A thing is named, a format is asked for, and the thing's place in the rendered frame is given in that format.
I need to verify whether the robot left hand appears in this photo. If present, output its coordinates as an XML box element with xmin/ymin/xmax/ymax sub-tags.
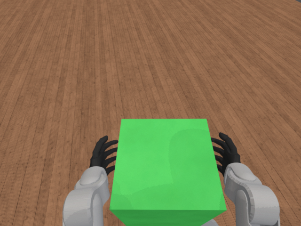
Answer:
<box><xmin>89</xmin><ymin>136</ymin><xmax>118</xmax><ymax>175</ymax></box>

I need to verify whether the right robot forearm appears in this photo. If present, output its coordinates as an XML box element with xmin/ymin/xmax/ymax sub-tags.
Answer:
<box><xmin>223</xmin><ymin>162</ymin><xmax>280</xmax><ymax>226</ymax></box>

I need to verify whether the carton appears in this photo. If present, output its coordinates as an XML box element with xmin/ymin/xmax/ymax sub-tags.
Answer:
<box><xmin>110</xmin><ymin>119</ymin><xmax>227</xmax><ymax>226</ymax></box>

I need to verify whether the left robot forearm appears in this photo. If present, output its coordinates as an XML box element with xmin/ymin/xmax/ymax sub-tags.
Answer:
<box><xmin>63</xmin><ymin>166</ymin><xmax>110</xmax><ymax>226</ymax></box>

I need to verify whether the robot right hand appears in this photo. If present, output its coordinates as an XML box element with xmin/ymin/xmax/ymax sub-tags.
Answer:
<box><xmin>211</xmin><ymin>132</ymin><xmax>241</xmax><ymax>177</ymax></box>

